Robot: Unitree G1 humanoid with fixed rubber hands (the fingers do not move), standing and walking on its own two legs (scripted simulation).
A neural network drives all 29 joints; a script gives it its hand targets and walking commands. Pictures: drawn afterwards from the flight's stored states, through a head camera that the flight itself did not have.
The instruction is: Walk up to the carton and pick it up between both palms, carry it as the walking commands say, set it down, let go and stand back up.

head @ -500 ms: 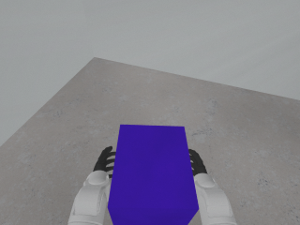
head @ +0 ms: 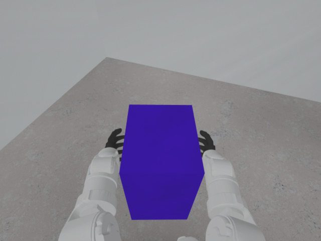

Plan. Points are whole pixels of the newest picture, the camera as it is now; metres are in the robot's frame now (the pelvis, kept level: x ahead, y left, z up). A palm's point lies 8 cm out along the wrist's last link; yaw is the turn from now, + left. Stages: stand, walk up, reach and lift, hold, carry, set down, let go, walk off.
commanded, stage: set down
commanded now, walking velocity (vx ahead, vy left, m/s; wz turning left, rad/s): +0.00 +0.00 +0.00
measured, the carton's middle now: (160, 165) +0.34 -0.02 -0.03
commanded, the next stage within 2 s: none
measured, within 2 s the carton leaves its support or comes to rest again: neither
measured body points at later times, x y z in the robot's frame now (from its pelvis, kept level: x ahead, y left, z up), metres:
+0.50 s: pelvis +0.01 +0.01 -0.05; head +0.18 +0.00 +0.37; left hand +0.41 +0.12 -0.11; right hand +0.39 -0.15 -0.11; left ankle +0.08 +0.12 -0.71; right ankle +0.10 -0.13 -0.71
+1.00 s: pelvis +0.04 -0.01 -0.10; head +0.24 -0.01 +0.30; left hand +0.43 +0.12 -0.19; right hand +0.43 -0.14 -0.19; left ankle +0.08 +0.13 -0.71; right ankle +0.10 -0.13 -0.71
